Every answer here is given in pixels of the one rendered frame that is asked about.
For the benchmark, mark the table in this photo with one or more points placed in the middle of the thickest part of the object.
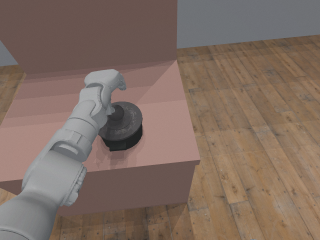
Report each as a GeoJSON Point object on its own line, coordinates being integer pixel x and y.
{"type": "Point", "coordinates": [58, 43]}

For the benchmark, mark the knob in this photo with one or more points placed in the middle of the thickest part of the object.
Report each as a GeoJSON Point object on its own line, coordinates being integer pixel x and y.
{"type": "Point", "coordinates": [118, 114]}

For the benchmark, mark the lid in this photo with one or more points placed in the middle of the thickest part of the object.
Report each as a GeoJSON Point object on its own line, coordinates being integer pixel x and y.
{"type": "Point", "coordinates": [124, 128]}

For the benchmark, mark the pot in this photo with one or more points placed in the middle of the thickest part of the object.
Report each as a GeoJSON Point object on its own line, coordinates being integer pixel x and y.
{"type": "Point", "coordinates": [125, 144]}

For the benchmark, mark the robot left hand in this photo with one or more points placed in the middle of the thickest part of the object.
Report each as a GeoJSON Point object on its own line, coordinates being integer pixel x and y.
{"type": "Point", "coordinates": [112, 78]}

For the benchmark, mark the left robot upper arm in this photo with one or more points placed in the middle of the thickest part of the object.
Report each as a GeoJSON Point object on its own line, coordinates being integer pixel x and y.
{"type": "Point", "coordinates": [55, 182]}

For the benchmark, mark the robot left forearm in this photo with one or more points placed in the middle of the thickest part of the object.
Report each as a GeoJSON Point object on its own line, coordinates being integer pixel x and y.
{"type": "Point", "coordinates": [77, 135]}

